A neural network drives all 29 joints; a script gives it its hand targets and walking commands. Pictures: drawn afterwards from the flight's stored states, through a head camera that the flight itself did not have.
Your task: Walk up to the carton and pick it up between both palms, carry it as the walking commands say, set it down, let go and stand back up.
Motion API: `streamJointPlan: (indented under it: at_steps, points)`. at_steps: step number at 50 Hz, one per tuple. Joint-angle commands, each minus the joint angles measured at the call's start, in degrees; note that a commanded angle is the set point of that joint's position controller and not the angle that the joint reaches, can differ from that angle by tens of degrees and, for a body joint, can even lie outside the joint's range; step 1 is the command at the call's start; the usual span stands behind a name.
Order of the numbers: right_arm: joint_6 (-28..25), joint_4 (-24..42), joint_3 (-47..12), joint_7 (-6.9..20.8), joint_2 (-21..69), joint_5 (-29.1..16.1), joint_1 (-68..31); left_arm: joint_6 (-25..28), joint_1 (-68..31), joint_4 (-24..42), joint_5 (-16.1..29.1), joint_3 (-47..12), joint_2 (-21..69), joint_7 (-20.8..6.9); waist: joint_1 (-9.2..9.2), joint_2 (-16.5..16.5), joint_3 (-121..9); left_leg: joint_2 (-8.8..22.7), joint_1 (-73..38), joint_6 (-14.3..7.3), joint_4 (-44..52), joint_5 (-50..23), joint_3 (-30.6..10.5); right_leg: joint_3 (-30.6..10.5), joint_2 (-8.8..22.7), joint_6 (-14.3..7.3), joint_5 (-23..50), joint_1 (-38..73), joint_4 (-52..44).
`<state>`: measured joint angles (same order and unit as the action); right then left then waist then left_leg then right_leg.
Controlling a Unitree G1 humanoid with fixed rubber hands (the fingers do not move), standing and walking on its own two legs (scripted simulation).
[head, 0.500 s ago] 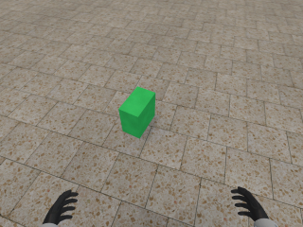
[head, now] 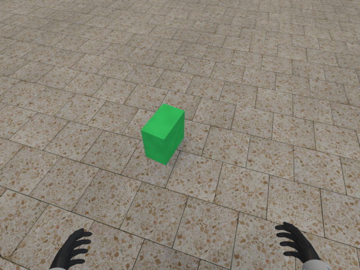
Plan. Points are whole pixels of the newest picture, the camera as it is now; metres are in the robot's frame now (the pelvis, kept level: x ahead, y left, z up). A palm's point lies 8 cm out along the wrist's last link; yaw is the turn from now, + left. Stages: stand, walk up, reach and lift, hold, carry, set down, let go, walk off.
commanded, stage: stand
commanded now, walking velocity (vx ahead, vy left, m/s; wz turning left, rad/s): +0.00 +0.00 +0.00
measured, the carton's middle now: (164, 134) +0.99 +0.09 -0.62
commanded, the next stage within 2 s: walk up in 1.02 s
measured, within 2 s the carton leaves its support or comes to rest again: neither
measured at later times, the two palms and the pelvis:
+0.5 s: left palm out of the picture +0.13 +0.27 -0.07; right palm (311, 263) +0.15 -0.27 -0.06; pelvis -0.01 +0.00 +0.00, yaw +0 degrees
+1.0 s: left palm out of the picture +0.13 +0.26 -0.07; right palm (315, 267) +0.14 -0.28 -0.07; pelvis -0.01 -0.01 +0.00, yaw +0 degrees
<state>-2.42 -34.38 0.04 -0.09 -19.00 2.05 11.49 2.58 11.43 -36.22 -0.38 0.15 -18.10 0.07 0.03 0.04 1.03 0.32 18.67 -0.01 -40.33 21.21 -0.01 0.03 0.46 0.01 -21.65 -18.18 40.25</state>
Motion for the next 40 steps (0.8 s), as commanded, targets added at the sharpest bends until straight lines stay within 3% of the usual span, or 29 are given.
streamJointPlan:
  at_steps: [1,40]
  points:
    - [-1.28,-0.37,4.84,-0.22,-12.29,-0.92,-2.79,1.39,-3.03,1.18,-0.81,4.23,-13.01,0.45,0.00,1.63,-4.91,5.33,-2.50,-4.32,6.46,-14.36,-4.72,-4.67,5.21,-4.11,13.64,1.98,-6.89]
    - [-1.13,-1.98,4.58,0.02,-12.38,-0.98,-2.48,1.46,-4.29,-1.86,-0.85,4.05,-13.49,0.15,0.41,2.60,-2.75,5.27,-2.62,-4.04,8.68,-10.53,-4.95,-6.33,5.67,-3.88,9.33,0.88,-10.64]
